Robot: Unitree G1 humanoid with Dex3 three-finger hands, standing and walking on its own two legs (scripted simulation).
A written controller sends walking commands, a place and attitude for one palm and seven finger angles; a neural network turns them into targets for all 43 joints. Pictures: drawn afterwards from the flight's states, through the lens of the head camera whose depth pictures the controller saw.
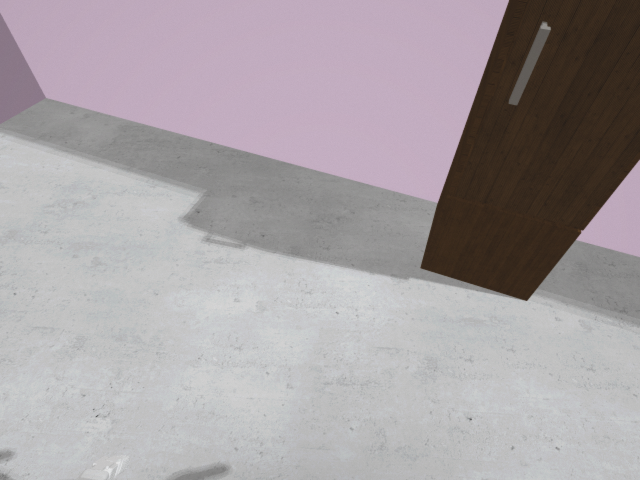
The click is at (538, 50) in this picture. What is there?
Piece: cupboard door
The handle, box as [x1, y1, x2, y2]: [509, 21, 550, 104]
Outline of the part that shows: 546,22 542,21 510,96 509,103 517,104 550,30 550,27 546,25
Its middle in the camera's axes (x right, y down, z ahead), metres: +0.47 -0.40 +0.88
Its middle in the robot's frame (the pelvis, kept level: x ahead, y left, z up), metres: +0.96 -0.42 +0.09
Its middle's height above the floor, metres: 0.86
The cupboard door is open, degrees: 0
